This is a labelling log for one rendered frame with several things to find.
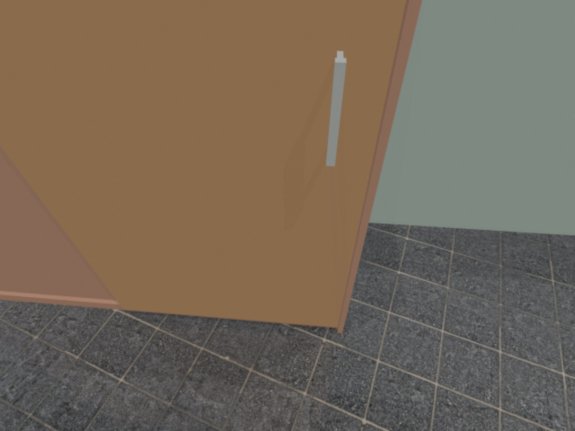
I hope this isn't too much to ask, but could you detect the wardrobe door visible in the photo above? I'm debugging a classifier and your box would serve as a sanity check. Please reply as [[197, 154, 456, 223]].
[[0, 0, 406, 327], [0, 146, 116, 300]]

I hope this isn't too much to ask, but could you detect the handle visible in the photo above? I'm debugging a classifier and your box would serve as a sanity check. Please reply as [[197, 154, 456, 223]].
[[326, 51, 347, 166]]

